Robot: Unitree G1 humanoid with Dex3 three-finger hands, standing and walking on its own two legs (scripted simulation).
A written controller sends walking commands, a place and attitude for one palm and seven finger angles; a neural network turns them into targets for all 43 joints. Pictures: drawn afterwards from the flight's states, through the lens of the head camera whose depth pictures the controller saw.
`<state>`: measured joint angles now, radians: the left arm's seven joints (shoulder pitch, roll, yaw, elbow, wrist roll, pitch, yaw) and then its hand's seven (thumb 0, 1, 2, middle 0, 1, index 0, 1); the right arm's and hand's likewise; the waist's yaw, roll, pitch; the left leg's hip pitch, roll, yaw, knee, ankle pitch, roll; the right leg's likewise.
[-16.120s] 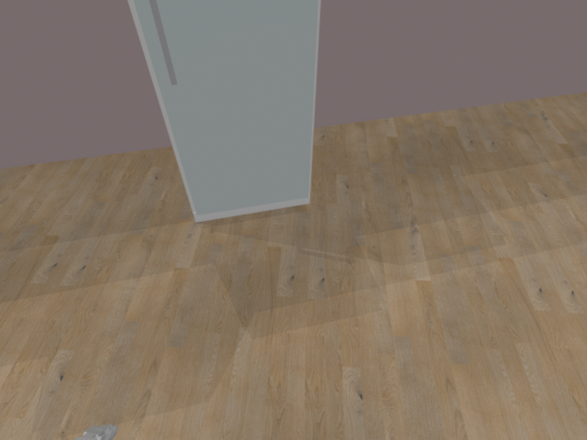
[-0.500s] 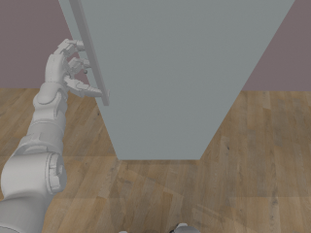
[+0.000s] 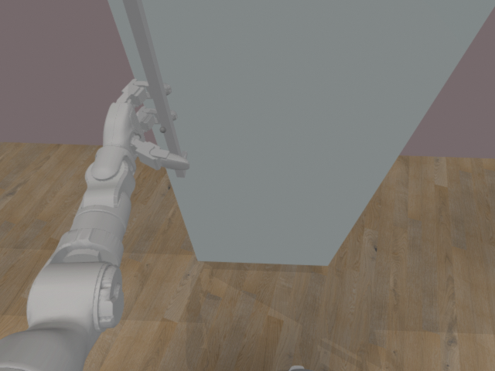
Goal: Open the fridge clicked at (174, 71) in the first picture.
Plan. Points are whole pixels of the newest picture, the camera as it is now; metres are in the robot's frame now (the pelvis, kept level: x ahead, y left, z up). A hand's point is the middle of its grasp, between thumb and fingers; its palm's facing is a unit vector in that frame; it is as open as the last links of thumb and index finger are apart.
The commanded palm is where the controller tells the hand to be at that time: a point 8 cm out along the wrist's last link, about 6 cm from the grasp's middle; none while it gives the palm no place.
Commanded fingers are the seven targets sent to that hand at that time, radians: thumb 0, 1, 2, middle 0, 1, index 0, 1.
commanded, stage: slide the fingers in behind the handle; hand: left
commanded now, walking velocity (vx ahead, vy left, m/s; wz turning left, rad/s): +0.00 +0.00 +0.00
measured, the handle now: (159, 79) +0.51 +0.13 +0.19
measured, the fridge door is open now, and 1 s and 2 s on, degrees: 0 0 0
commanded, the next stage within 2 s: grip the handle and tug to test in 1.00 s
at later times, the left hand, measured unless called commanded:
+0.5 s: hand (180, 130) +0.46 +0.10 +0.13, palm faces -0.07 -1.00 -0.01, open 14.0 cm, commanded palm +0.44 +0.16 +0.13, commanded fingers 0.00 -0.50 0.30 -0.30 -1.20 -0.30 -1.20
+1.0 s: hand (181, 131) +0.47 +0.10 +0.12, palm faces -0.07 -1.00 -0.01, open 13.9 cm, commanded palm +0.44 +0.16 +0.13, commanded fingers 0.00 -0.50 0.30 -0.30 -1.20 -0.30 -1.20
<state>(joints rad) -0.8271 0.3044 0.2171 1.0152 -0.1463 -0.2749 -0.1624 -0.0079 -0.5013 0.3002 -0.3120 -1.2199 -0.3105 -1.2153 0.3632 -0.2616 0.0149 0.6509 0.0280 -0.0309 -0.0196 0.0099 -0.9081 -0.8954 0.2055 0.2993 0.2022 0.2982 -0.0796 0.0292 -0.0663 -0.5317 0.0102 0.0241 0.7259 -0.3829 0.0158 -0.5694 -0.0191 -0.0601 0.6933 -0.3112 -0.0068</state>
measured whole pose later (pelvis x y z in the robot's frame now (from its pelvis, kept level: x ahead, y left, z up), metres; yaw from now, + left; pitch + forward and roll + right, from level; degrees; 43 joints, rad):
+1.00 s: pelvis -0.01 +0.00 +0.00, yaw -1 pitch +10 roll +0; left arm -0.85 0.27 0.22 1.05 -0.13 -0.29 -0.13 -0.01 -0.50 0.30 -0.31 -1.21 -0.31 -1.21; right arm 0.37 -0.26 0.01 0.66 0.03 -0.03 -0.02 0.01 -0.91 -0.90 0.20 0.30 0.20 0.30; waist -0.10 0.03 -0.06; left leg -0.52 0.02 0.03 0.71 -0.37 0.01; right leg -0.57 -0.01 -0.05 0.69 -0.29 -0.01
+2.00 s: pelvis +0.00 +0.00 +0.00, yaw -1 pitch +10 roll +0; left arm -0.78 0.26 0.21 0.96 -0.14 -0.26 -0.11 0.02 0.80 0.85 -0.43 -1.40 -0.42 -1.39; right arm 0.35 -0.25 0.01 0.64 0.03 -0.01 -0.02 0.01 -0.91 -0.90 0.21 0.30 0.20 0.30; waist -0.09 0.03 -0.07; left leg -0.50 0.02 0.04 0.70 -0.37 0.01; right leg -0.54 -0.01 -0.05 0.68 -0.30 -0.01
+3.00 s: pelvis +0.04 +0.00 +0.02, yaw -2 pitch +6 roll +0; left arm -0.18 0.14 0.09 0.19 -0.17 -0.03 -0.09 0.03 0.78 0.82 -0.29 -1.33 -0.28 -1.31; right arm 0.27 -0.22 0.01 0.55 0.03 0.01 0.00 0.01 -0.91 -0.90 0.20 0.30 0.20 0.30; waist -0.02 0.05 -0.09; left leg -0.28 0.01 0.05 0.57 -0.37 0.01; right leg -0.34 0.00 -0.02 0.56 -0.32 0.00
